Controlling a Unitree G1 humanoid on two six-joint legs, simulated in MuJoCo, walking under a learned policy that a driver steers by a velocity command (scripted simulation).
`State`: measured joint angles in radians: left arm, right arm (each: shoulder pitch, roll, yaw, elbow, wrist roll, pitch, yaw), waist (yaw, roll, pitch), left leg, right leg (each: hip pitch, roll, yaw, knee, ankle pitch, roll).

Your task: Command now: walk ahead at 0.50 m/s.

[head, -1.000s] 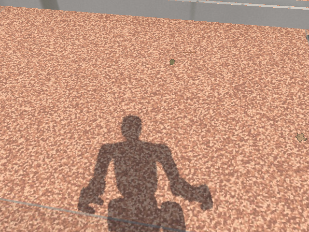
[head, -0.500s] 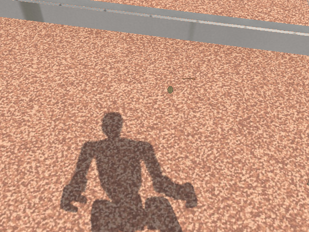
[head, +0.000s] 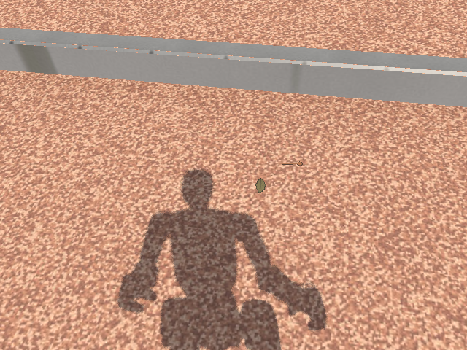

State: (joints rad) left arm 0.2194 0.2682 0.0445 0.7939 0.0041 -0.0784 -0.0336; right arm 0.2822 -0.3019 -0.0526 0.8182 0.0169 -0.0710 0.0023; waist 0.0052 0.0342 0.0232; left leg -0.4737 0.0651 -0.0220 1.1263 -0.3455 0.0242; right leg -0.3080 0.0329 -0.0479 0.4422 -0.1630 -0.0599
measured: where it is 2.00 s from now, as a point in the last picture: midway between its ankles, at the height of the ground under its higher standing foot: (294, 312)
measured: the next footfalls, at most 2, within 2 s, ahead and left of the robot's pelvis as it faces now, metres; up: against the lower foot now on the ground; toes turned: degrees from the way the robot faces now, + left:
left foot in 0.36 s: +0.37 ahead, +0.16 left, +0.00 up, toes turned -1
right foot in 0.84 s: +0.57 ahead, -0.11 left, +0.00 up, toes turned -18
